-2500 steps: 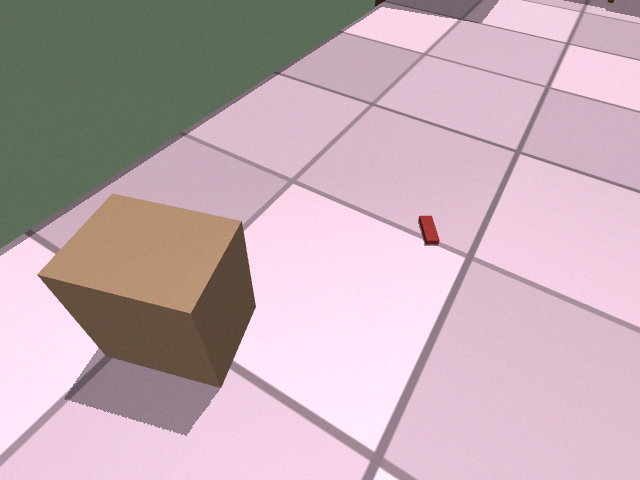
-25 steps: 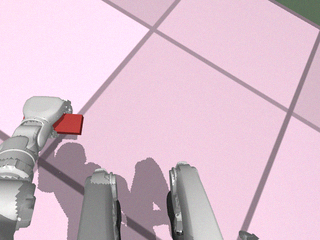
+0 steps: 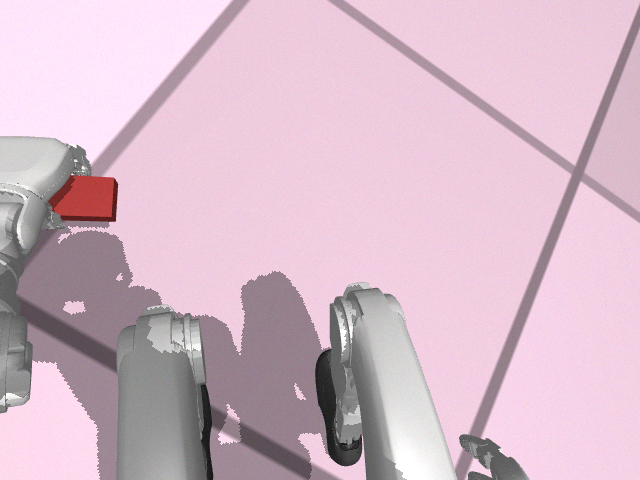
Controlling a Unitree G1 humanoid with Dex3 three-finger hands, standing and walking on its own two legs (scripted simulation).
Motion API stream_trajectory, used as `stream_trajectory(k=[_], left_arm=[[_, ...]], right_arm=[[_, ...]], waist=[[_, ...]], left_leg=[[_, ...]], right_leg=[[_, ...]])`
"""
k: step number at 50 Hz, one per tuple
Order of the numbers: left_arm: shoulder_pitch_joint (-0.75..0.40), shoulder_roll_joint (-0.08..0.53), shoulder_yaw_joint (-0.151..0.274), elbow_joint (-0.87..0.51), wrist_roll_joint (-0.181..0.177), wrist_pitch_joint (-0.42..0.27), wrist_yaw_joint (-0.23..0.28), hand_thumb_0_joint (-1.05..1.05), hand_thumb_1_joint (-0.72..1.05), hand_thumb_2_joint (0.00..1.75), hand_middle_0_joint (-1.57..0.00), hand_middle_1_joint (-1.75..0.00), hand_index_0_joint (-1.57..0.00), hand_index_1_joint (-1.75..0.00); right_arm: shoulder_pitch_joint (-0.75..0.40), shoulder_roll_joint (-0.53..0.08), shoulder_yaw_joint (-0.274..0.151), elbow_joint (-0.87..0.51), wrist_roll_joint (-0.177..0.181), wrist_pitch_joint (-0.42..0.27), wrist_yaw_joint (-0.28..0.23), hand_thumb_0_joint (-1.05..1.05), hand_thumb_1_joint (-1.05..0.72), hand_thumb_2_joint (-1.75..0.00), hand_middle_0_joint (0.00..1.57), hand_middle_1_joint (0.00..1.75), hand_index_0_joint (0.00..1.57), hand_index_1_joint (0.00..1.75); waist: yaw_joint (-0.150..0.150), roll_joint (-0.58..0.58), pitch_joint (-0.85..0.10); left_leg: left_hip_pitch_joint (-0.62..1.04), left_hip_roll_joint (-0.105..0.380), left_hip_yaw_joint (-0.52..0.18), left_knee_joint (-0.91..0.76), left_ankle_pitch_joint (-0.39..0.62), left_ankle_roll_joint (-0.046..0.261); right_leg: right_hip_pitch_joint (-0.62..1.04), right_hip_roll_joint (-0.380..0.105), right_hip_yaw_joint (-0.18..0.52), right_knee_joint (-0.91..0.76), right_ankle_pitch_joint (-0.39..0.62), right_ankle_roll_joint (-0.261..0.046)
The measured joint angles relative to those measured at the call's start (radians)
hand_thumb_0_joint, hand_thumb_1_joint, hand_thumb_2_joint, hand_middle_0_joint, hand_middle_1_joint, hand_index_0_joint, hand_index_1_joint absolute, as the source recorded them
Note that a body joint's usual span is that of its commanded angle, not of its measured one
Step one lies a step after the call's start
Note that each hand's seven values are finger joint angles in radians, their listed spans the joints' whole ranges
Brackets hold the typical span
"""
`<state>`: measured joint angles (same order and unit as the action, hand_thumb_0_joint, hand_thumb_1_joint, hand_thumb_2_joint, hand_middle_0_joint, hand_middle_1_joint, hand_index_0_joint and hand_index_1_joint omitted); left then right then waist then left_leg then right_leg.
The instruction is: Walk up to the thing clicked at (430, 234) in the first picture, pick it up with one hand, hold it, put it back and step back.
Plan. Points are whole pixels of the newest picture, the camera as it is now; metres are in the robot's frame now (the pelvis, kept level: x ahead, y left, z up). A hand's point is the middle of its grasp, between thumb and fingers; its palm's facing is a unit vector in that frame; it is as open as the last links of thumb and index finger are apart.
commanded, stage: crouch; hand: left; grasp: from above
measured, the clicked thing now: (51, 197) +0.47 +0.29 -0.20
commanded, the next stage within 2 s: lower in 0.60 s
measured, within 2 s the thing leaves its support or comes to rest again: rests again in 1.82 s
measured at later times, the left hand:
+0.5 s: hand (59, 201) +0.47 +0.29 -0.22, palm faces -0.47 +0.00 -0.88, open 8.4 cm
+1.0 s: hand (69, 209) +0.48 +0.29 -0.27, palm faces -0.50 -0.02 -0.86, open 8.3 cm
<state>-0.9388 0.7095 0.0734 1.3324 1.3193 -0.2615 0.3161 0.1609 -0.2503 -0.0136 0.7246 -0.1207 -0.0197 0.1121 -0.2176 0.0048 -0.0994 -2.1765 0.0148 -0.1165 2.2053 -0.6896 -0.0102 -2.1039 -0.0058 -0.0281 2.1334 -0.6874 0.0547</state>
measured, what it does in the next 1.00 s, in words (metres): lowers itself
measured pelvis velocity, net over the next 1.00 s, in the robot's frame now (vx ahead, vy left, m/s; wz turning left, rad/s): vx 0.00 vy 0.00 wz -0.08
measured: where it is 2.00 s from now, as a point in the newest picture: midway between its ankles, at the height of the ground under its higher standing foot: (269, 440)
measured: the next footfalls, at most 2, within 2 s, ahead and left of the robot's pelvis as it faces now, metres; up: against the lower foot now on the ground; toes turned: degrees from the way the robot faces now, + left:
none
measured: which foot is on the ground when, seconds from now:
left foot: down 0.00-1.00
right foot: down 0.00-1.00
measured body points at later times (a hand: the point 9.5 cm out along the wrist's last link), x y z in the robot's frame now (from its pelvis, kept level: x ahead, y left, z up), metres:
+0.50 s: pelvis -0.01 +0.00 -0.06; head +0.24 +0.07 +0.31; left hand +0.49 +0.29 -0.17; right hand +0.02 -0.27 -0.16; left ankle +0.07 +0.13 -0.36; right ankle +0.09 -0.14 -0.36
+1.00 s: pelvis +0.00 +0.00 -0.08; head +0.26 +0.09 +0.28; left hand +0.50 +0.29 -0.22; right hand +0.03 -0.27 -0.16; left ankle +0.07 +0.13 -0.36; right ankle +0.09 -0.14 -0.36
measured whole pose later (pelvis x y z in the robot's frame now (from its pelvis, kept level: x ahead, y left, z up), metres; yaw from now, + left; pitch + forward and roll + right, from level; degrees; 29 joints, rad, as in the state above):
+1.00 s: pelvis +0.00 +0.00 -0.08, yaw -4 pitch +33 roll -11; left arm -1.04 0.92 0.10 1.52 1.39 -0.36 0.37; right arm 0.13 -0.28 0.13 0.70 -0.18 -0.01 0.14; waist -0.29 -0.06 0.03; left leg -2.36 0.00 -0.20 2.47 -0.70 -0.01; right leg -2.26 0.02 -0.07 2.35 -0.68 0.06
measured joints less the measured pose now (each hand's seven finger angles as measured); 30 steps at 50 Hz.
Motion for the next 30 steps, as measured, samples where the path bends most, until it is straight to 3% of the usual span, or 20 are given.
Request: stream_trajectory(k=[15,30], left_arm=[[-0.052,0.089,0.020,0.079,0.030,-0.058,0.007,0.00,0.26,0.26,-0.81,-0.38,-0.86,-0.34],[-0.089,0.140,0.015,0.124,0.044,-0.055,0.015,0.00,0.27,0.25,-0.81,-0.37,-0.86,-0.33]], right_arm=[[0.014,-0.009,0.048,0.015,-0.018,0.018,0.019,0.00,-0.92,-0.90,0.21,0.30,0.21,0.30],[-0.010,-0.001,0.094,0.006,-0.029,0.015,0.020,0.00,-0.92,-0.90,0.21,0.30,0.21,0.30]], waist=[[-0.033,-0.015,0.050],[-0.051,-0.028,0.078]], left_leg=[[-0.096,-0.002,-0.031,0.130,0.005,-0.003],[-0.159,-0.009,-0.047,0.208,0.007,0.000]], right_leg=[[-0.087,0.015,-0.015,0.112,0.012,0.005],[-0.138,0.022,-0.023,0.178,0.015,0.009]])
